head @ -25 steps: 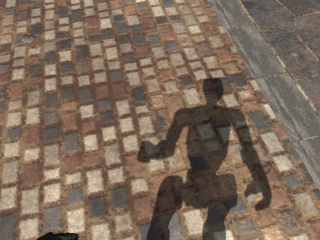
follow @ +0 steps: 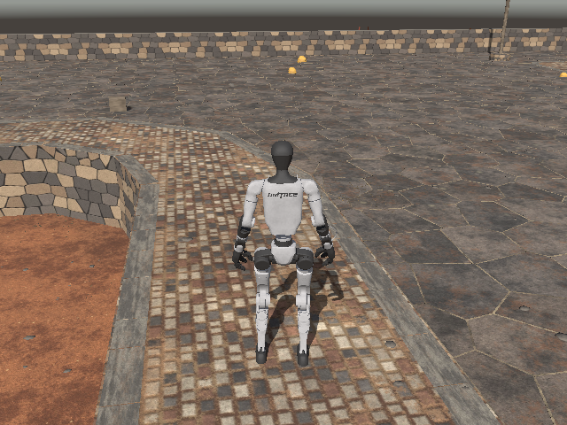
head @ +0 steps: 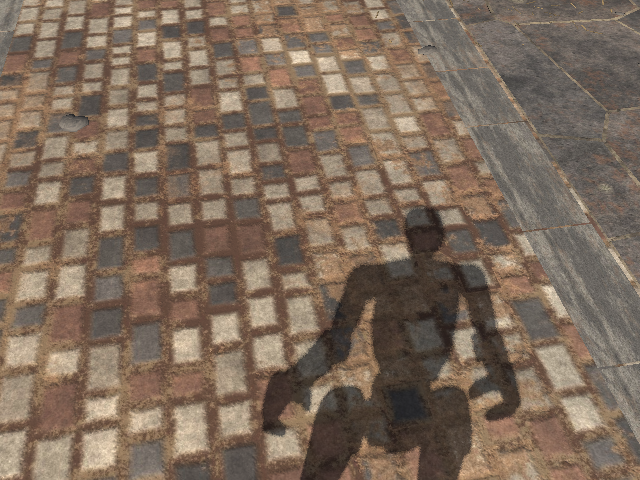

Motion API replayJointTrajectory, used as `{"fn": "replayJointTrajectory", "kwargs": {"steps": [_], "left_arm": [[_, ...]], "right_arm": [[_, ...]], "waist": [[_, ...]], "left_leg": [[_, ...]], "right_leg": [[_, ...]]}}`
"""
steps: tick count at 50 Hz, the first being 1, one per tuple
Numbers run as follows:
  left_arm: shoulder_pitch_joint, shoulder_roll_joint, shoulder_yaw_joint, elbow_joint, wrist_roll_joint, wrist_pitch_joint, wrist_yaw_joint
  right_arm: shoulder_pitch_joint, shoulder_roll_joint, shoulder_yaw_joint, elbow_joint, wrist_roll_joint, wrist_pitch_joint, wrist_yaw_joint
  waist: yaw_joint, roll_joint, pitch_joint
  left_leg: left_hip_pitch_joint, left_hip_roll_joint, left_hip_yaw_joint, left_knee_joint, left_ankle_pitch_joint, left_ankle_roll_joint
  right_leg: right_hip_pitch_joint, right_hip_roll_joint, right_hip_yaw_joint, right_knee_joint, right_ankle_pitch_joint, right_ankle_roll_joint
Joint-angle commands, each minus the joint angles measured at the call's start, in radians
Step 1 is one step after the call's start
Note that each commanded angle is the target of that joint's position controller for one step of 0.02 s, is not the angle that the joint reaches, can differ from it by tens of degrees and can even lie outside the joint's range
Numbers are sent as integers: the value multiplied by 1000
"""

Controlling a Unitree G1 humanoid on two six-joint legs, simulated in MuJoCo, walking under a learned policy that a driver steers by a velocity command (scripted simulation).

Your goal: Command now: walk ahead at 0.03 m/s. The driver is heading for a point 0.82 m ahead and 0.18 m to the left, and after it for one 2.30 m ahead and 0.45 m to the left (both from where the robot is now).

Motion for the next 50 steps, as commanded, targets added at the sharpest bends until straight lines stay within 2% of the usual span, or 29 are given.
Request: {"fn": "replayJointTrajectory", "kwargs": {"steps": [1, 7, 16, 35, 36, 37, 39, 40, 41, 42, 43, 44, 45, 46, 47, 48, 49, 50], "left_arm": [[-3, 106, 25, -17, -5, -4, 7], [-5, 111, 27, 34, -6, 8, 15], [-7, 114, 23, 92, -6, 8, 21], [48, 79, 7, 160, -4, 0, 26], [70, 72, 5, 171, -5, 1, 27], [78, 87, 11, 173, -12, 4, 30], [89, 124, 25, 160, -22, 2, 34], [114, 139, 32, 159, -26, -6, 33], [148, 163, 42, 164, -31, -17, 30], [164, 182, 53, 167, -34, -26, 29], [152, 174, 54, 158, -32, -34, 27], [122, 163, 52, 143, -32, -41, 24], [81, 158, 52, 124, -40, -45, 20], [19, 158, 51, 103, -51, -45, 16], [1, 146, 49, 90, -52, -44, 12], [-5, 113, 40, 80, -45, -49, 8], [-12, 46, 24, 55, -33, -62, 5], [-39, 52, 26, 24, -41, -80, 5]], "right_arm": [[-1, -130, -29, -21, 3, -8, -5], [-14, -124, -29, 23, 4, -1, -5], [-19, -116, -28, 85, 3, 8, -11], [25, -92, -19, 175, 5, 11, -20], [45, -81, -16, 187, 5, 12, -21], [50, -86, -19, 191, 10, 14, -23], [37, -94, -24, 177, 14, 6, -25], [21, -79, -22, 165, 15, -6, -21], [13, -52, -17, 156, 16, -22, -13], [9, -38, -15, 150, 20, -35, -4], [11, -43, -18, 146, 26, -46, 5], [23, -43, -19, 145, 32, -53, 12], [51, -37, -19, 150, 36, -60, 16], [118, -30, -22, 175, 38, -66, 17], [187, -43, -32, 214, 30, -67, 16], [280, -74, -44, 242, 23, -67, 15], [411, -170, -68, 259, 25, -70, 14], [452, -197, -64, 263, 15, -88, 28]], "waist": [[-4, 22, -70], [0, 2, -56], [0, 7, -29], [-2, 2, 10], [-2, -2, -11], [0, -15, 4], [12, -52, 77], [23, -85, 103], [32, -143, 105], [34, -184, 107], [22, -171, 117], [2, -160, 123], [-27, -152, 125], [-73, -143, 125], [-93, -100, 113], [-116, 1, 69], [-143, 265, 11], [-142, 309, 15]], "left_leg": [[76, 42, -40, -56, 318, 36], [77, 29, -27, -67, 312, 39], [77, 14, -14, -89, 249, 33], [49, 1, -3, -118, 130, 26], [55, -13, 12, -115, 30, 27], [29, -37, 34, -88, -123, 33], [-87, -55, 51, -23, -347, 52], [-145, -55, 57, 30, -333, 56], [-184, -58, 85, 128, -248, 52], [-192, -32, 75, 230, -179, 58], [-203, -3, 53, 281, -179, 73], [-196, 13, 42, 277, -215, 89], [-140, 18, 46, 190, -229, 107], [8, 3, 72, 29, -170, 122], [145, -43, 100, -53, -80, 108], [265, 17, -9, -104, -75, 111], [401, 227, -366, -268, -223, 198], [389, 371, -675, -366, -314, 307]], "right_leg": [[13, -45, 42, -54, 243, -15], [34, -49, 40, -59, 252, -11], [25, -50, 36, -77, 203, -8], [-15, -44, 31, -111, 88, -7], [-8, -37, 25, -119, -16, -11], [-25, -31, 28, -121, -178, -26], [-84, -79, 106, -161, -467, -77], [-79, -135, 188, -200, -532, -110], [-50, -218, 301, -256, -573, -154], [-57, -303, 411, -304, -577, -201], [-77, -341, 454, -326, -553, -223], [-88, -343, 443, -324, -518, -218], [-115, -318, 389, -308, -478, -194], [-194, -263, 299, -267, -423, -157], [-251, -188, 209, -181, -338, -127], [-315, -120, 115, 5, -215, -92], [-483, -5, -43, 357, -168, -27], [-612, 22, 34, 589, -300, -30]]}}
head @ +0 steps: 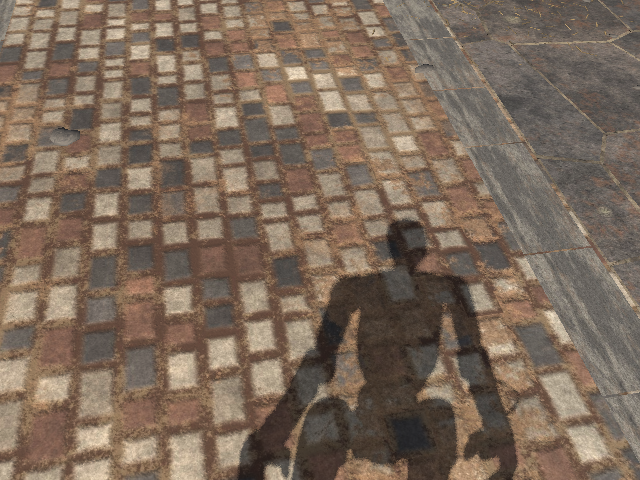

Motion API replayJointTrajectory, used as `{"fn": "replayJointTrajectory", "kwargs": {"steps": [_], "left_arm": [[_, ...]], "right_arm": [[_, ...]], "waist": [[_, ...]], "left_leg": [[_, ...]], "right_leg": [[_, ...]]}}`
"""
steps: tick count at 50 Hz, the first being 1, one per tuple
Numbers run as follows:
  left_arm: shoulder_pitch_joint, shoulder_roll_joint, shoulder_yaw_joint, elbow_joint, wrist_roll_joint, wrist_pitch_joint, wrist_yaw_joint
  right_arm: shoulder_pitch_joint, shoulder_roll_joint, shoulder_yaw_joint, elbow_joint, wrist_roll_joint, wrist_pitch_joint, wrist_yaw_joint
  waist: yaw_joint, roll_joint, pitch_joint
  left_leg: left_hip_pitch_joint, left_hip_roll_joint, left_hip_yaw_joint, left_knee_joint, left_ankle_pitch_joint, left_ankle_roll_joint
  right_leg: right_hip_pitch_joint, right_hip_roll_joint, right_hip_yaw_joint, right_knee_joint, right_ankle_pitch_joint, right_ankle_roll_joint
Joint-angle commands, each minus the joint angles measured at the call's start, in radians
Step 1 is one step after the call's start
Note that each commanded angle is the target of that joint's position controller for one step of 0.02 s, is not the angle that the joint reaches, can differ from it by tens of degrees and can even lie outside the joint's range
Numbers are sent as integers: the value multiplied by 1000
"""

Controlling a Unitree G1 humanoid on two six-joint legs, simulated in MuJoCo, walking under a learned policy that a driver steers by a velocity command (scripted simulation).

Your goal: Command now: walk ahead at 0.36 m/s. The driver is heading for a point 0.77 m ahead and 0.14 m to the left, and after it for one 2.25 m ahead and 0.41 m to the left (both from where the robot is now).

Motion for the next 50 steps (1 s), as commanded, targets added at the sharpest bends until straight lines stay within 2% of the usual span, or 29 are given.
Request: {"fn": "replayJointTrajectory", "kwargs": {"steps": [1, 2, 3, 4, 6, 8, 11, 15, 17, 18, 19, 20, 21, 22, 23, 24, 25, 26, 28, 30, 32, 38, 43, 44, 46, 47, 48, 49, 50], "left_arm": [[-184, 63, 5, -145, -18, -58, -12], [-165, 65, 5, -134, -22, -67, -21], [-161, 72, 11, -128, -12, -74, -22], [-176, 90, 20, -129, -2, -77, -24], [-192, 68, 23, -131, 6, -71, -35], [-258, 33, 14, -158, 10, -61, -41], [-408, 1, -5, -219, 7, -58, -47], [-497, 23, -11, -267, -2, -58, -63], [-492, 49, -3, -282, -2, -65, -72], [-452, 72, 8, -278, -1, -68, -74], [-372, 102, 24, -260, 0, -68, -71], [-207, 141, 49, -211, -3, -65, -65], [-28, 186, 70, -164, -1, -58, -55], [123, 279, 92, -136, 26, -52, -48], [114, 215, 67, -125, 24, -49, -49], [-2, 162, 49, -138, 14, -57, -52], [-107, 117, 35, -164, 14, -65, -53], [-173, 78, 22, -171, 25, -74, -60], [-207, 38, 9, -161, 39, -84, -69], [-169, 60, 11, -139, 35, -85, -61], [-130, 101, 18, -125, 39, -86, -42], [-28, 132, 22, -106, 35, -83, -12], [54, 142, 28, -79, 27, -56, -8], [53, 149, 31, -80, 25, -48, -7], [20, 179, 41, -101, 24, -33, 0], [5, 190, 44, -113, 27, -23, 4], [-7, 181, 39, -129, 29, -14, 10], [9, 158, 25, -161, 45, -20, 13], [103, 6, -22, -194, 59, -57, -13]], "right_arm": [[247, -152, -18, 35, -12, -35, 10], [186, -117, -7, 11, -10, -45, 14], [144, -117, -3, -7, -9, -47, 20], [128, -100, 5, -16, -10, -44, 23], [173, -70, 17, -11, -20, -30, 17], [206, -90, 16, -10, -22, -20, 3], [214, -126, 11, -23, -22, -14, -14], [259, -137, -2, -8, -6, -13, -18], [242, -146, -10, -10, -2, -7, -19], [225, -159, -16, -16, -5, -3, -19], [210, -172, -22, -22, -7, 4, -20], [190, -167, -21, -31, -12, 14, -20], [171, -155, -13, -50, -20, 15, -17], [290, -22, 22, -68, -20, -2, 0], [265, -17, 25, -53, -1, -35, 10], [150, -101, -1, -99, 31, -55, 12], [73, -127, -7, -125, 40, -65, 6], [41, -128, -16, -128, 28, -62, -5], [93, -86, -23, -120, 11, -31, -16], [85, -61, -23, -130, 8, -10, -20], [2, -82, -30, -166, -1, -4, -21], [-217, -64, -17, -235, 4, -10, 9], [-342, -63, -5, -305, 10, -9, 45], [-349, -68, -6, -318, 9, -10, 53], [-305, -102, -20, -332, 7, -9, 66], [-215, -135, -39, -320, 7, -6, 69], [-54, -187, -70, -279, 10, -4, 65], [113, -287, -104, -253, 7, 4, 47], [122, -343, -110, -256, 12, 1, 48]], "waist": [[-76, 204, 119], [-48, 149, 133], [-29, 113, 129], [-22, 106, 132], [-27, 133, 105], [-38, 121, 111], [-64, 118, 144], [-65, 135, 178], [-34, 138, 157], [-2, 154, 116], [45, 179, 50], [127, 183, -47], [202, 164, -155], [154, -87, -346], [153, -154, -408], [129, -133, -217], [93, -53, -103], [53, 12, -35], [-14, -25, -8], [-29, -30, 29], [-24, -18, 63], [46, 4, 80], [82, 21, 112], [76, 14, 109], [34, -26, 60], [-19, -44, -2], [-98, -29, -87], [-148, 94, -206], [-43, 318, -316]], "left_leg": [[341, 413, -723, -409, -237, 232], [328, 366, -604, -405, -188, 194], [317, 327, -508, -411, -90, 159], [305, 298, -416, -414, 62, 131], [289, 241, -280, -413, 290, 109], [271, 223, -216, -423, 399, 117], [180, 198, -152, -463, 397, 113], [221, 237, -125, -477, 419, 115], [295, 260, -107, -423, 556, 100], [326, 268, -97, -362, 727, 88], [344, 268, -84, -263, 923, 76], [310, 235, -55, -81, 1037, 53], [122, 199, -44, 165, 889, 23], [-284, 22, -32, 602, 352, -46], [-403, -50, -190, 802, -204, -33], [-507, 16, -201, 867, -169, -7], [-496, 75, -169, 833, -73, 9], [-442, 117, -149, 766, 1, 11], [-312, 163, -154, 673, 57, 13], [-312, 175, -136, 604, 69, 0], [-399, 187, -131, 506, 159, -26], [-425, 136, -86, 150, 461, -27], [-507, 106, -71, 31, 385, 8], [-504, 96, -56, 22, 336, 21], [-395, 41, 5, 23, 225, 54], [-268, -1, 36, 24, 192, 75], [-49, -48, 43, -21, 225, 108], [273, 112, -225, -28, 234, 181], [606, 338, -796, -161, 33, 366]], "right_leg": [[-647, -1, 66, 484, -75, -39], [-671, -38, 73, 508, 35, -59], [-665, -63, 60, 477, 122, -67], [-643, -83, 52, 421, 184, -64], [-575, -85, 11, 341, 247, -42], [-567, -73, -19, 240, 297, -14], [-471, -34, -60, 5, 407, 5], [-410, -15, -65, -132, 455, -21], [-373, -3, -60, -174, 426, -52], [-303, 18, -70, -178, 402, -69], [-190, 51, -90, -166, 375, -88], [12, 82, -106, -171, 374, -115], [307, -2, -11, -146, 357, -157], [709, -293, 481, -212, 120, -330], [701, -368, 787, -425, 7, -353], [549, -322, 650, -457, -10, -291], [363, -291, 492, -480, 78, -255], [198, -252, 373, -509, 191, -231], [29, -188, 237, -558, 263, -204], [-40, -174, 176, -601, 295, -218], [-30, -181, 142, -630, 324, -230], [76, -157, -25, -642, 429, -168], [313, -226, -85, -570, 509, -145], [349, -239, -96, -535, 575, -136], [379, -245, -131, -404, 904, -112], [371, -235, -154, -266, 1073, -96], [300, -194, -189, -50, 1113, -66], [39, -149, -203, 282, 823, -23], [-401, 83, -90, 606, -81, 35]]}}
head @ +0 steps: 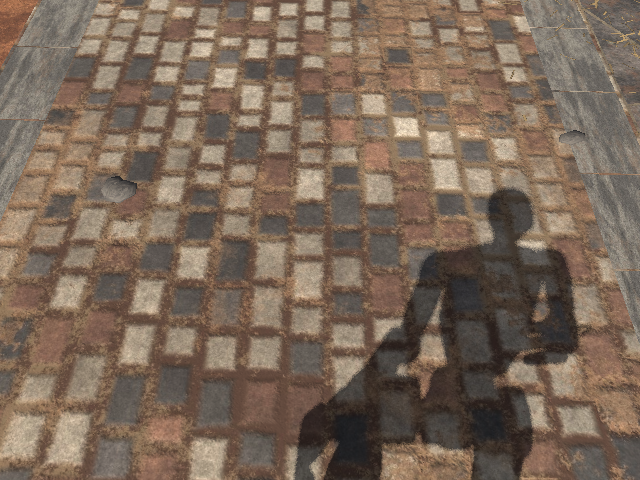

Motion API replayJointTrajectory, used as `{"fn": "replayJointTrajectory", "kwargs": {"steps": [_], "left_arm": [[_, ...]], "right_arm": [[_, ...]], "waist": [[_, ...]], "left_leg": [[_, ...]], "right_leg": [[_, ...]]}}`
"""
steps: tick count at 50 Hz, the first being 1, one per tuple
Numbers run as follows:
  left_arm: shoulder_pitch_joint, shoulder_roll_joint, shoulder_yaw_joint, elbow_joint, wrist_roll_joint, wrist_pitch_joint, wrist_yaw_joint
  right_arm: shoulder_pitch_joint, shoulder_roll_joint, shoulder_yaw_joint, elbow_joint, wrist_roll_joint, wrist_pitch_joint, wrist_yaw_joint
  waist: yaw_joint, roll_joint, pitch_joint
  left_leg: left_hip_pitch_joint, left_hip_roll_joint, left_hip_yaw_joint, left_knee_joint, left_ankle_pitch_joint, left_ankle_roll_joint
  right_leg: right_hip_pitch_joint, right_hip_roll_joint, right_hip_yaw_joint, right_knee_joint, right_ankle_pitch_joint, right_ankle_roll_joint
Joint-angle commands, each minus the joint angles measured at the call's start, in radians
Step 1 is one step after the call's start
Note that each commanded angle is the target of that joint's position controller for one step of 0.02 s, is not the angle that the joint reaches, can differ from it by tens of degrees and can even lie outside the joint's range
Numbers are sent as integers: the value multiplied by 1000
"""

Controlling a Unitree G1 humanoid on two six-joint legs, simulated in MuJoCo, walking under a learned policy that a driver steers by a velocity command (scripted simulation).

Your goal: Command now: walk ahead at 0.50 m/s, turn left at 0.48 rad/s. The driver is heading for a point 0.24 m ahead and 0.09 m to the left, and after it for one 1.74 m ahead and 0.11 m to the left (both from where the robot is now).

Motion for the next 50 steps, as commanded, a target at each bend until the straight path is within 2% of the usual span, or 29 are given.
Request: {"fn": "replayJointTrajectory", "kwargs": {"steps": [1, 2, 3, 4, 5, 7, 10, 13, 16, 19, 20, 21, 22, 23, 24, 25, 26, 28, 29, 31, 33, 35, 36, 37, 38, 39, 40, 44, 50], "left_arm": [[-9, 99, -2, -125, -20, -84, -26], [-102, 141, 10, -161, -50, -108, -30], [-130, 139, 10, -163, -41, -116, -23], [-131, 146, 22, -159, -18, -109, -13], [-112, 147, 29, -164, -9, -91, -9], [-90, 112, 30, -178, -2, -58, -1], [-156, 83, 23, -216, 8, -35, 11], [-231, 73, 16, -243, 1, -30, 3], [-292, 86, 16, -265, -2, -30, -12], [-266, 129, 29, -263, 9, -44, -19], [-228, 131, 31, -253, 15, -53, -19], [-202, 163, 37, -252, 31, -63, -15], [-180, 203, 38, -261, 51, -60, -9], [-127, 166, 34, -240, 48, -43, -8], [-123, 105, 17, -240, 13, -33, -14], [-154, 98, 12, -248, 0, -23, -17], [-191, 102, 10, -253, 2, -13, -19], [-267, 110, 8, -260, 10, 7, -18], [-287, 111, 10, -256, 15, 15, -17], [-271, 105, 12, -240, 13, 24, -12], [-244, 114, 14, -224, 4, 27, -7], [-234, 107, 10, -214, -7, 31, -4], [-210, 94, 4, -203, -8, 29, -5], [-206, 82, 0, -202, 1, 23, -10], [-195, 69, 3, -207, 5, 19, -14], [-226, 70, 2, -201, 13, 17, -13], [-227, 62, 2, -194, 9, 17, -12], [-188, 71, 7, -152, 2, 25, -3], [-184, 69, 11, -104, -5, 32, -2]], "right_arm": [[382, -230, -68, 14, -5, -1, -15], [316, -192, -57, -1, -15, -7, -21], [229, -173, -49, -28, -18, -11, -22], [164, -150, -44, -51, -25, -11, -22], [138, -136, -38, -63, -33, -9, -25], [129, -151, -40, -72, -28, -4, -34], [158, -200, -56, -75, -16, 11, -57], [176, -193, -55, -78, -2, 41, -77], [206, -170, -45, -65, -11, 54, -87], [194, -151, -35, -66, -21, 56, -94], [177, -140, -30, -69, -20, 56, -95], [196, -114, -20, -77, -30, 51, -93], [272, -88, -12, -78, -43, 40, -90], [357, -88, -5, -68, -25, 41, -89], [339, -163, -19, -58, -20, 54, -86], [267, -190, -30, -64, -14, 76, -90], [235, -180, -32, -61, -15, 99, -97], [228, -148, -28, -55, -18, 126, -103], [238, -118, -19, -47, -18, 127, -103], [231, -79, -6, -30, -20, 116, -101], [232, -87, -9, -14, -19, 108, -99], [248, -90, -12, 7, -25, 105, -93], [232, -109, -13, 0, -37, 105, -92], [219, -143, -16, -14, -49, 104, -94], [208, -178, -26, 6, -42, 102, -91], [193, -121, -13, 5, -42, 91, -85], [185, -94, -4, 13, -48, 79, -84], [208, -102, -3, 38, -37, 45, -83], [248, -92, 2, 74, -30, 46, -87]], "waist": [[-143, 167, -388], [-142, 139, -247], [-99, 23, -173], [-57, -27, -126], [-20, -20, -120], [11, -7, -103], [2, 35, -107], [-32, 82, -147], [-66, 102, -143], [-44, 113, -129], [-15, 106, -130], [-15, 52, -168], [-53, -86, -242], [-49, -271, -332], [-35, -190, -329], [-21, -121, -261], [-28, -86, -211], [-57, -108, -131], [-65, -137, -112], [-46, -166, -125], [-42, -160, -150], [-58, -145, -138], [-53, -122, -124], [-39, -67, -102], [7, 63, -63], [-11, 73, -41], [-4, 87, -30], [-6, 58, -20], [-22, 12, -37]], "left_leg": [[955, 340, -857, -309, -217, 293], [851, 315, -700, -307, -27, 250], [686, 279, -563, -301, 210, 228], [537, 250, -456, -299, 412, 214], [441, 225, -397, -305, 530, 206], [338, 193, -324, -317, 637, 202], [282, 135, -254, -299, 694, 173], [280, 94, -234, -267, 580, 107], [323, 116, -281, -235, 438, 82], [395, 149, -360, -152, 387, 77], [395, 126, -358, -98, 362, 57], [360, 64, -336, -10, 289, 18], [231, -29, -275, 146, -28, -26], [87, -96, -224, 337, -525, -86], [49, -55, -240, 436, -606, -117], [15, -34, -230, 500, -559, -139], [7, -15, -212, 516, -509, -154], [84, 23, -179, 415, -422, -166], [144, 20, -140, 324, -395, -168], [226, 17, -102, 166, -350, -165], [288, 16, -89, 25, -232, -151], [378, 3, -65, -145, -101, -117], [412, 31, -97, -173, -61, -93], [421, 109, -174, -194, -52, -58], [294, 116, -193, -194, -210, -21], [201, 104, -197, -242, -330, -20], [161, 101, -196, -267, -356, -37], [192, 76, -164, -230, -191, -75], [244, 62, -146, -196, -65, -68]], "right_leg": [[-752, 67, 252, 732, -53, -34], [-818, 26, 250, 724, 25, -55], [-766, -16, 243, 662, 95, -54], [-690, -42, 235, 593, 119, -40], [-608, -58, 239, 561, 119, -28], [-561, -51, 221, 454, 135, 5], [-541, 3, 189, 225, 279, 42], [-467, 50, 183, 18, 476, 46], [-444, 55, 198, -85, 545, 42], [-425, 40, 220, -164, 487, 0], [-360, 36, 209, -242, 561, -27], [-232, -36, 263, -264, 838, -67], [-27, -184, 396, -195, 1233, -164], [110, -352, 603, -214, 1285, -338], [71, -367, 682, -255, 1039, -355], [17, -315, 630, -274, 837, -313], [-58, -274, 578, -302, 681, -278], [-229, -203, 481, -374, 464, -233], [-286, -156, 417, -390, 427, -212], [-289, -121, 360, -391, 415, -206], [-260, -131, 366, -376, 365, -210], [-294, -115, 355, -367, 242, -175], [-332, -100, 349, -366, 152, -130], [-378, -73, 318, -330, 94, -85], [-338, 8, 222, -307, 106, -46], [-252, 22, 197, -256, 184, -21], [-209, 22, 194, -233, 243, -23], [-192, 9, 206, -207, 370, -50], [-173, 8, 203, -188, 482, -44]]}}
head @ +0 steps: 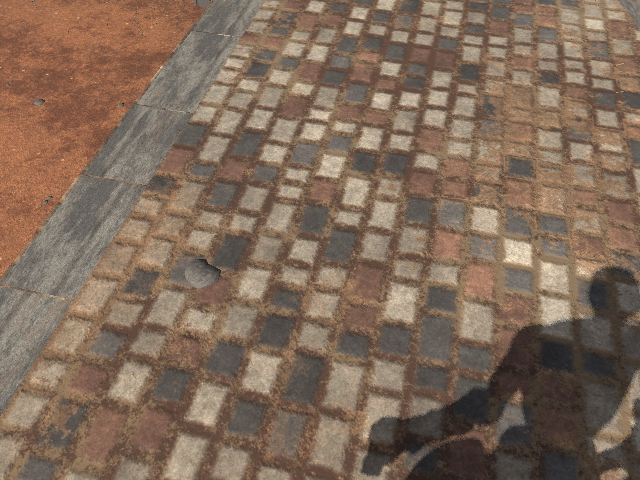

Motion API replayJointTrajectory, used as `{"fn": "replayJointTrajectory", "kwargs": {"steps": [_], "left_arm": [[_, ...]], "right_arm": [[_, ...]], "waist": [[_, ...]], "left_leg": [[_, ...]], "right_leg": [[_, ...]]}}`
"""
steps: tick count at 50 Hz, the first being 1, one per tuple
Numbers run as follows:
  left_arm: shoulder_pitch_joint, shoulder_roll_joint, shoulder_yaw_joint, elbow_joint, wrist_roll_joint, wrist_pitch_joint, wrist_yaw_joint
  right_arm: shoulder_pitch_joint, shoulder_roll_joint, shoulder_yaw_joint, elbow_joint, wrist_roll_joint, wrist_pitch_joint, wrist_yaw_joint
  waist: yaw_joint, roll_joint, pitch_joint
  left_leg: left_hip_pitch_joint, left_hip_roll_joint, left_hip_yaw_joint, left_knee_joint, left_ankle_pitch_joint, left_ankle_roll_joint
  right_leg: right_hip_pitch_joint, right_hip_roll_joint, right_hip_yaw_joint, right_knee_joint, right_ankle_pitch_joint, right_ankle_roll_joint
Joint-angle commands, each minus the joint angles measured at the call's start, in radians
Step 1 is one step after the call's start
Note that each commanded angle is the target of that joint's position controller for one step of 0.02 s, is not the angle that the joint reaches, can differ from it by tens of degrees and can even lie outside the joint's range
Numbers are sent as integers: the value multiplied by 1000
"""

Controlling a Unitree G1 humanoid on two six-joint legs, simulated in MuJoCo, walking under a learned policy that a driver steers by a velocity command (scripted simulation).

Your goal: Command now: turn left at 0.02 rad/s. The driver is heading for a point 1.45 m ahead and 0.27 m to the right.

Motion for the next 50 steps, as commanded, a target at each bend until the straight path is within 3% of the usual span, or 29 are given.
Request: {"fn": "replayJointTrajectory", "kwargs": {"steps": [1, 10, 24, 50], "left_arm": [[-17, 96, 21, -25, -3, -5, 5], [-16, 101, 25, 37, -8, 11, 19], [-14, 89, 23, 100, -8, 22, 27], [49, 61, 9, 148, -9, 22, 33]], "right_arm": [[37, -120, -24, -23, 3, -10, -4], [45, -100, -17, 25, 4, -6, -3], [69, -82, -4, 90, 3, -4, -6], [144, -48, 13, 149, 5, -5, -9]], "waist": [[-5, 17, -26], [-5, 10, -25], [-3, 14, 7], [-5, 8, 36]], "left_leg": [[-102, 48, -44, -122, 175, 33], [-75, 34, -23, -123, 242, 32], [-82, 24, -7, -155, 177, 28], [-98, 15, 10, -176, 117, 27]], "right_leg": [[133, -37, 34, -32, 195, -36], [155, -39, 37, -27, 227, -33], [156, -34, 34, -49, 174, -26], [135, -27, 34, -69, 122, -23]]}}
